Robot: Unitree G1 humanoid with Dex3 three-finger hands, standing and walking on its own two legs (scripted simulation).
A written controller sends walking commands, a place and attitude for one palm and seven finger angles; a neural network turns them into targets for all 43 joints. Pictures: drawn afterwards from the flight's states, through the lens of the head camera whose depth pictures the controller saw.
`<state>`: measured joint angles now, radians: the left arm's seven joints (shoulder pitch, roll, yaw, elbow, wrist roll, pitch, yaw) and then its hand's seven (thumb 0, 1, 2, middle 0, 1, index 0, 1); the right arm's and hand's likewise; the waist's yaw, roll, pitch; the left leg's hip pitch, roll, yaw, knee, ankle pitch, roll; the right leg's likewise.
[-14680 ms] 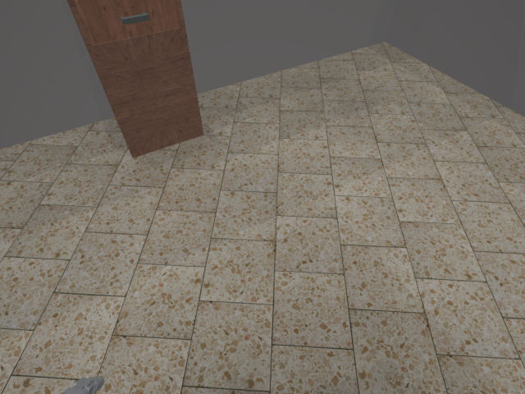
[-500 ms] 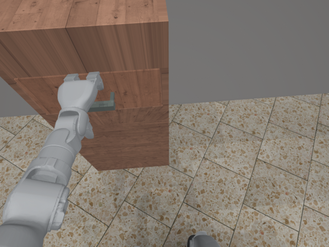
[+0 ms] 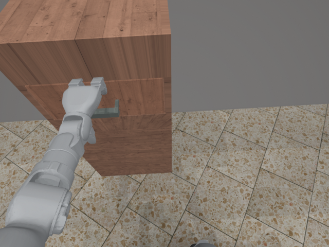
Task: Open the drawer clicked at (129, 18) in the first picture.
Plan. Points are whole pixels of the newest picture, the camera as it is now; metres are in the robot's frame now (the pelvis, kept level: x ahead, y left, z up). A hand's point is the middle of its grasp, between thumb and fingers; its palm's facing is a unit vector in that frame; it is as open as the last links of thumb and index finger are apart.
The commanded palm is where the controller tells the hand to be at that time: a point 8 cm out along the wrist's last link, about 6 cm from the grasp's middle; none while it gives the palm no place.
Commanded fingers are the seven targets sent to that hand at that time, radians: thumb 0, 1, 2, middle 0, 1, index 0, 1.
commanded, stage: re-aim the fingers above the handle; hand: left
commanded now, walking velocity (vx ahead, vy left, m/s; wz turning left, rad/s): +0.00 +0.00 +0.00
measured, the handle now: (101, 108) +0.51 +0.20 -0.03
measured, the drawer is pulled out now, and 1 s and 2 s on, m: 0.00 0.00 0.00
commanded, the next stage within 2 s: lower the fingers behind the handle in 1.78 s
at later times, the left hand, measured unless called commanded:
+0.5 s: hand (88, 111) +0.45 +0.20 +0.03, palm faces -0.02 +0.01 -1.00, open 13.9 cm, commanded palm +0.43 +0.21 +0.08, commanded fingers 0.00 -0.50 0.30 -0.30 -1.20 -0.30 -1.20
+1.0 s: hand (87, 111) +0.46 +0.21 +0.03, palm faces -0.03 -0.01 -1.00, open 13.9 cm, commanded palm +0.43 +0.21 +0.08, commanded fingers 0.00 -0.50 0.30 -0.30 -1.20 -0.30 -1.20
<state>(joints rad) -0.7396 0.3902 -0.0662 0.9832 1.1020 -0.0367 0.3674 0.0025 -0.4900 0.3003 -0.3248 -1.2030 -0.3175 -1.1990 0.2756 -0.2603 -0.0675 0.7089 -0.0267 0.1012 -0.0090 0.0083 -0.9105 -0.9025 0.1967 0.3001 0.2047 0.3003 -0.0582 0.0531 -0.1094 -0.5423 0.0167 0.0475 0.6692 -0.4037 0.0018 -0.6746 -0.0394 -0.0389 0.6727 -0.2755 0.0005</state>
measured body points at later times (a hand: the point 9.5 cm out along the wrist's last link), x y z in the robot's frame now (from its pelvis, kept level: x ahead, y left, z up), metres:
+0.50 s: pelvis -0.01 +0.00 +0.00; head +0.07 -0.03 +0.44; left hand +0.45 +0.20 +0.09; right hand +0.01 -0.27 -0.14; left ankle -0.06 +0.12 -0.72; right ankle +0.02 -0.12 -0.72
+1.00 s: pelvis -0.01 +0.01 +0.00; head +0.08 -0.01 +0.44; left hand +0.46 +0.21 +0.08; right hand +0.01 -0.27 -0.14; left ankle -0.06 +0.12 -0.72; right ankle +0.02 -0.12 -0.72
